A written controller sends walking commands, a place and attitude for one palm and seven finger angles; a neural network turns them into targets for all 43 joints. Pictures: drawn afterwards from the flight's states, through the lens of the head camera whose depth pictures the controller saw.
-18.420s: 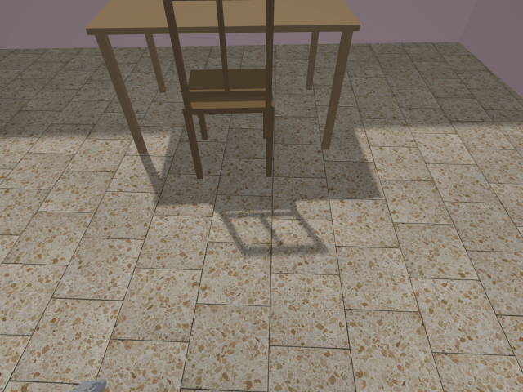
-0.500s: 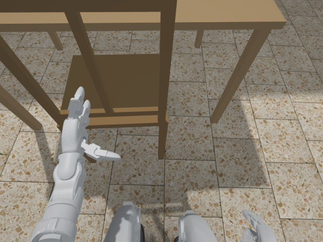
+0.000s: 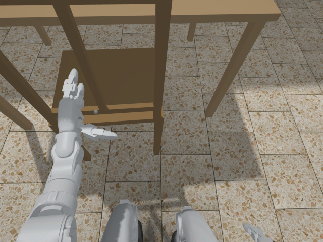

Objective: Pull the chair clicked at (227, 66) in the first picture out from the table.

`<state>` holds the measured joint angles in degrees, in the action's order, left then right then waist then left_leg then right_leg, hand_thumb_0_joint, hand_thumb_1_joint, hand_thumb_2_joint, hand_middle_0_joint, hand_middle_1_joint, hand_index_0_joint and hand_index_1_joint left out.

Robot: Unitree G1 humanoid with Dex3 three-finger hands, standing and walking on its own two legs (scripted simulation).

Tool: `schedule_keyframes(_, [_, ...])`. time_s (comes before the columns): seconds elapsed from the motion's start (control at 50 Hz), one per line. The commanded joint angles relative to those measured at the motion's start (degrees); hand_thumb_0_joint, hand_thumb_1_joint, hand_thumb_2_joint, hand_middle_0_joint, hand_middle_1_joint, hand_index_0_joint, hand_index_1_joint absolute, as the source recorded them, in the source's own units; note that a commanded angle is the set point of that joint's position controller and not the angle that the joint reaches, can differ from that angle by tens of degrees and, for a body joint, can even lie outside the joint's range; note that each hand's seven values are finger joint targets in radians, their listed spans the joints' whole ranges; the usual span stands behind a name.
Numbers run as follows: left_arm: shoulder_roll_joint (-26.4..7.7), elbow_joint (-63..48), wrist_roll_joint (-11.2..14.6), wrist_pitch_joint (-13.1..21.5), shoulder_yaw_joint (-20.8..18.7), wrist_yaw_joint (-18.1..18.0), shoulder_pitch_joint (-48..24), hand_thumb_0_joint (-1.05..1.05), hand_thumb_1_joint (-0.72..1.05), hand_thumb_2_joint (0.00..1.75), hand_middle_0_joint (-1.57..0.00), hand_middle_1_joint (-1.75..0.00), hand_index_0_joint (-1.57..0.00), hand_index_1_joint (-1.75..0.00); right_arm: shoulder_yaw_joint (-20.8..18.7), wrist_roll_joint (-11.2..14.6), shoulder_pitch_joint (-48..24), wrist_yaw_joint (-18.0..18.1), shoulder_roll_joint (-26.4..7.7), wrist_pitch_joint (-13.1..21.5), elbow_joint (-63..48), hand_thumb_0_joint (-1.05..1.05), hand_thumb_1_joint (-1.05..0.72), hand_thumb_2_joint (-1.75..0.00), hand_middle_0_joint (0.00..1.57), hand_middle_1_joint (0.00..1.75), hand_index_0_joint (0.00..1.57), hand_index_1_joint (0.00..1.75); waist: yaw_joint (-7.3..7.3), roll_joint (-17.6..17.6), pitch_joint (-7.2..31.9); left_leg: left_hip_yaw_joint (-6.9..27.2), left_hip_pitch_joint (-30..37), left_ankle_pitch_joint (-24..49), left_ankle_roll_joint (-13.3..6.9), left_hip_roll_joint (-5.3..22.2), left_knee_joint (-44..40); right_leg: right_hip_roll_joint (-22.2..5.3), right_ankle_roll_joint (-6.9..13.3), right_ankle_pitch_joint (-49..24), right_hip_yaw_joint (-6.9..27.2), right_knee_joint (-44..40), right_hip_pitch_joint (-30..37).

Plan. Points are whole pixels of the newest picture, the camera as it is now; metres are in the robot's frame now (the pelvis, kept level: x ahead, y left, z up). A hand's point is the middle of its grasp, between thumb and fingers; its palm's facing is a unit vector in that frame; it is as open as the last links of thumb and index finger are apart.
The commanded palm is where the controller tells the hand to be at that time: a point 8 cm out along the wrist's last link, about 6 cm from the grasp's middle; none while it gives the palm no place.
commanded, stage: push the fingers through the gap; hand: left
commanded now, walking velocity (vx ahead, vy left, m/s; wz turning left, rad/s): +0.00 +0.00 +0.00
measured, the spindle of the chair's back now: (88, 71) +0.53 +0.18 +0.06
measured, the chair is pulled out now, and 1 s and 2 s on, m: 0.00 0.00 0.00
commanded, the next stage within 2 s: hook a spindle and tug to test in 1.10 s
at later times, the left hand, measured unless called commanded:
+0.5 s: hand (97, 94) +0.48 +0.16 +0.02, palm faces +0.09 -1.00 -0.02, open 16.9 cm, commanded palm +0.45 +0.20 +0.03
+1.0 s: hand (97, 89) +0.49 +0.16 +0.02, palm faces +0.10 -1.00 -0.02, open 16.9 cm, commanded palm +0.47 +0.20 +0.03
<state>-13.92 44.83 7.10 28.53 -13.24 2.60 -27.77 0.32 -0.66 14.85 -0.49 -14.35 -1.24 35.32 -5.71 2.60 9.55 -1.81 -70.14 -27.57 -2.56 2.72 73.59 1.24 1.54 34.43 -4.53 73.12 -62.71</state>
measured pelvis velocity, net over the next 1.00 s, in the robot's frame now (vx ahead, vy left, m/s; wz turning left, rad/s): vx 0.01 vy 0.00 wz -0.02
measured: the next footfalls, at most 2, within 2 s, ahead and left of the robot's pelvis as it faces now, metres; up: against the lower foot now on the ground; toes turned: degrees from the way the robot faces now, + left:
none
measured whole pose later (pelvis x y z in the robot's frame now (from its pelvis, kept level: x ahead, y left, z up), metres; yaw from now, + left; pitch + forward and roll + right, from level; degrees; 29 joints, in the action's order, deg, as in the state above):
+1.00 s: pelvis +0.01 +0.00 +0.00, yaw -1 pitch +27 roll -4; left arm -19.9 60.1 3.9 30.2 -20.4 3.2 -42.9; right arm 0.7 -2.2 18.3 -2.2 -14.3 -6.3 36.4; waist -8.9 2.8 9.2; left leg -1.5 -73.9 -28.2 -2.7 3.4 74.6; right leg 2.1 1.4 34.3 -4.5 73.2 -66.2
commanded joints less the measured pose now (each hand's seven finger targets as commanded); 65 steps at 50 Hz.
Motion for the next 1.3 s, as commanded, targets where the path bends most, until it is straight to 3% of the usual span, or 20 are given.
schedule_keyframes(0.0, [-11.0, -10.3, -0.3, 4.8, -3.3, -0.3, -20.2, 0.00, -0.50, 0.30, -0.06, -0.08, -0.06, -0.08, -3.3, -0.4, 5.0, 0.2, -9.0, 1.1, -4.7, 0.00, -0.90, -0.90, 0.20, 0.30, 0.20, 0.30, -0.56, 1.8, 26.0, 5.4, 26.4, 14.5, 1.3, -1.1, -7.5, 1.0, 0.0, -16.4, 2.8, -10.7, 4.7])
schedule_keyframes(0.08, [-9.8, -9.0, -0.7, 5.4, -2.4, 0.0, -22.0, 0.00, -0.50, 0.30, -0.06, -0.08, -0.06, -0.08, -3.5, -0.5, 5.7, 0.0, -8.8, 0.8, -4.3, 0.00, -0.90, -0.90, 0.20, 0.30, 0.20, 0.30, -1.17, 3.6, 26.5, 5.2, 27.7, 15.8, 1.4, -1.1, -7.2, 1.1, 0.0, -17.2, 2.9, -10.7, 3.6])
schedule_keyframes(0.14, [-11.1, -6.0, -0.8, 5.2, -3.6, 0.2, -22.7, 0.00, -0.50, 0.30, -0.06, -0.08, -0.06, -0.08, -3.5, -0.5, 6.5, 0.0, -9.1, 0.3, -3.8, 0.00, -0.90, -0.90, 0.20, 0.30, 0.20, 0.30, -1.66, 0.5, 25.4, 5.1, 25.4, 15.0, 1.1, -1.1, -6.9, 1.2, -0.2, -17.3, 3.0, -10.9, 4.5])
schedule_keyframes(0.22, [-12.5, -2.8, -1.3, 5.5, -4.3, 0.4, -27.7, 0.00, -0.50, 0.30, -0.06, -0.08, -0.06, -0.08, -3.3, -0.7, 7.2, 0.0, -9.4, -0.2, -3.1, 0.00, -0.90, -0.90, 0.20, 0.30, 0.20, 0.30, -2.56, 1.2, 24.0, 5.5, 24.8, 13.2, 1.0, -1.0, -6.7, 1.2, -0.2, -15.0, 2.9, -10.9, 2.2])
schedule_keyframes(0.26, [-12.9, -3.9, -1.5, 6.4, -4.4, 0.4, -30.9, 0.00, -0.50, 0.30, -0.06, -0.08, -0.06, -0.08, -3.4, -0.9, 7.5, 0.1, -9.3, -0.2, -3.1, 0.00, -0.90, -0.90, 0.20, 0.30, 0.20, 0.30, -2.37, 4.1, 25.8, 5.8, 26.9, 14.6, 1.1, -1.0, -6.5, 1.2, 0.1, -15.3, 2.8, -10.2, 1.2])
schedule_keyframes(0.34, [-13.0, -0.1, -2.2, 6.3, -4.7, 0.2, -32.1, 0.00, -0.50, 0.30, -0.06, -0.08, -0.06, -0.08, -3.4, -1.3, 8.3, -0.3, -9.3, -0.8, -2.6, 0.00, -0.90, -0.90, 0.20, 0.30, 0.20, 0.30, -2.88, 3.9, 26.7, 5.9, 27.2, 15.5, 1.1, -0.9, -6.0, 1.3, 0.0, -15.9, 2.6, -10.1, 0.7])
schedule_keyframes(0.4, [-15.9, 1.2, -2.5, 6.4, -7.0, 0.2, -33.6, 0.00, -0.50, 0.30, -0.06, -0.08, -0.06, -0.08, -3.4, -1.5, 9.1, -0.3, -9.8, -1.4, -2.5, 0.00, -0.90, -0.90, 0.20, 0.30, 0.20, 0.30, -2.80, 3.0, 27.8, 5.9, 26.2, 16.7, 1.0, -0.9, -5.5, 1.3, -0.1, -17.3, 2.7, -9.5, 1.7])
schedule_keyframes(0.48, [-15.7, 1.2, -2.6, 6.4, -6.7, 0.6, -35.2, 0.00, -0.50, 0.30, -0.06, -0.08, -0.06, -0.08, -3.2, -1.5, 9.5, -0.6, -9.6, -2.1, -2.7, 0.00, -0.90, -0.90, 0.20, 0.30, 0.20, 0.30, -3.01, 4.9, 28.9, 6.0, 27.7, 18.2, 1.0, -0.7, -5.3, 1.5, 0.0, -18.1, 2.7, -9.3, 0.9])
schedule_keyframes(0.56, [-15.0, 3.6, -2.7, 5.9, -6.4, 0.7, -36.0, 0.00, -0.50, 0.30, -0.06, -0.08, -0.06, -0.08, -3.2, -1.6, 10.2, -0.8, -9.5, -2.6, -2.4, 0.00, -0.90, -0.90, 0.20, 0.30, 0.20, 0.30, -4.05, 2.9, 27.6, 5.9, 25.9, 17.6, 0.8, -0.7, -5.0, 1.6, -0.2, -18.3, 2.7, -9.6, 1.2])
schedule_keyframes(0.58, [-18.0, 4.1, -2.8, 5.8, -8.7, 0.5, -36.4, 0.00, -0.50, 0.30, -0.06, -0.08, -0.06, -0.08, -3.2, -1.7, 10.5, -0.7, -10.0, -2.8, -2.1, 0.00, -0.90, -0.90, 0.20, 0.30, 0.20, 0.30, -3.82, 2.3, 27.5, 5.7, 24.8, 17.1, 0.7, -0.6, -4.7, 1.7, -0.3, -18.2, 2.9, -9.6, 1.7])
schedule_keyframes(0.68, [-18.5, 3.3, -3.4, 6.3, -8.1, 0.8, -40.1, 0.00, -0.50, 0.30, -0.06, -0.08, -0.06, -0.08, -3.1, -1.8, 11.1, -0.8, -9.9, -3.1, -2.0, 0.00, -0.90, -0.90, 0.20, 0.30, 0.20, 0.30, -4.18, 6.1, 29.7, 6.1, 27.2, 18.8, 0.9, -0.5, -4.5, 1.7, -0.1, -18.8, 2.8, -9.2, 0.4])
schedule_keyframes(0.74, [-18.8, 6.0, -3.3, 5.6, -9.1, 1.0, -36.0, 0.00, -0.50, 0.30, -0.06, -0.08, -0.06, -0.08, -3.0, -1.8, 11.3, -1.1, -9.9, -3.6, -2.2, 0.00, -0.90, -0.90, 0.20, 0.30, 0.20, 0.30, -3.54, 3.9, 28.3, 5.7, 25.4, 18.5, 0.8, -0.6, -4.9, 1.9, -0.1, -19.0, 2.7, -9.6, 2.1])
schedule_keyframes(0.78, [-17.6, 4.6, -3.4, 5.8, -7.7, 1.1, -37.5, 0.00, -0.50, 0.30, -0.06, -0.08, -0.06, -0.08, -3.0, -1.8, 11.2, -1.2, -9.9, -3.9, -2.5, 0.00, -0.90, -0.90, 0.20, 0.30, 0.20, 0.30, -3.70, 6.1, 28.9, 6.1, 27.2, 19.1, 1.0, -0.5, -5.1, 1.8, 0.0, -18.6, 2.5, -9.4, 0.4])
schedule_keyframes(0.86, [-17.9, 3.0, -2.9, 5.8, -8.4, 1.0, -36.2, 0.00, -0.50, 0.30, -0.06, -0.08, -0.06, -0.08, -3.2, -1.8, 11.5, -1.3, -10.1, -4.2, -2.7, 0.00, -0.90, -0.90, 0.20, 0.30, 0.20, 0.30, -3.43, 4.8, 30.3, 6.3, 28.1, 20.3, 0.9, -0.5, -5.4, 2.0, 0.0, -19.8, 2.4, -9.4, 2.0])
schedule_keyframes(0.94, [-17.8, 3.8, -3.1, 5.9, -8.0, 0.5, -37.2, 0.00, -0.50, 0.30, -0.06, -0.08, -0.06, -0.08, -3.2, -1.7, 11.4, -1.2, -9.9, -4.4, -2.1, 0.00, -0.90, -0.90, 0.20, 0.30, 0.20, 0.30, -4.23, 3.5, 27.8, 5.6, 25.6, 17.8, 0.7, -0.7, -5.2, 1.9, -0.2, -18.9, 2.9, -10.4, 2.4])
schedule_keyframes(1.02, [-18.9, 3.8, -3.6, 6.7, -8.7, 0.0, -37.7, 0.00, -0.50, 0.30, -0.06, -0.08, -0.06, -0.08, -3.2, -1.9, 11.2, -1.1, -10.0, -4.4, -2.0, 0.00, -0.90, -0.90, 0.20, 0.30, 0.20, 0.30, -4.01, 5.0, 27.8, 5.8, 26.7, 18.1, 0.9, -0.6, -5.3, 1.9, -0.1, -18.5, 2.7, -10.2, 1.6])
schedule_keyframes(1.1, [-16.3, 2.9, -3.5, 7.2, -6.5, 0.3, -38.3, 0.00, -0.50, 0.30, -0.06, -0.08, -0.06, -0.08, -3.1, -1.9, 10.9, -1.3, -9.7, -4.3, -2.1, 0.00, -0.90, -0.90, 0.20, 0.30, 0.20, 0.30, -4.05, 7.4, 29.2, 6.3, 29.5, 19.6, 1.2, -0.5, -5.6, 1.9, 0.1, -18.7, 2.3, -9.9, 0.3])
schedule_keyframes(1.18, [-17.0, 4.9, -3.6, 6.4, -7.2, 0.0, -38.0, 0.00, -0.50, 0.30, -0.06, -0.08, -0.06, -0.08, -3.1, -1.9, 11.1, -1.3, -10.0, -4.8, -2.0, 0.00, -0.90, -0.90, 0.20, 0.30, 0.20, 0.30, -4.44, 5.2, 27.8, 6.3, 27.6, 18.7, 1.0, -0.5, -5.5, 1.9, -0.1, -18.4, 2.3, -10.0, 0.3])
schedule_keyframes(1.24, [-17.1, 3.8, -3.2, 6.3, -7.4, 0.1, -36.4, 0.00, -0.50, 0.30, -0.11, -0.24, -0.11, -0.24, -3.1, -1.9, 10.6, -1.3, -9.8, -5.0, -2.5, 0.00, -0.90, -0.90, 0.20, 0.30, 0.20, 0.30, -4.00, 4.2, 29.0, 5.7, 27.1, 19.5, 0.9, -0.7, -5.3, 1.9, -0.2, -20.3, 2.7, -10.2, 2.7])
schedule_keyframes(1.28, [-16.6, 1.9, -3.3, 6.9, -7.0, 0.1, -37.2, 0.00, -0.50, 0.30, -0.15, -0.35, -0.15, -0.35, -3.1, -1.9, 10.5, -1.4, -9.7, -5.0, -2.5, 0.00, -0.90, -0.90, 0.20, 0.30, 0.20, 0.30, -3.79, 6.4, 30.0, 6.2, 29.6, 21.1, 1.2, -0.5, -5.4, 1.9, 0.1, -20.6, 2.4, -9.6, 1.3])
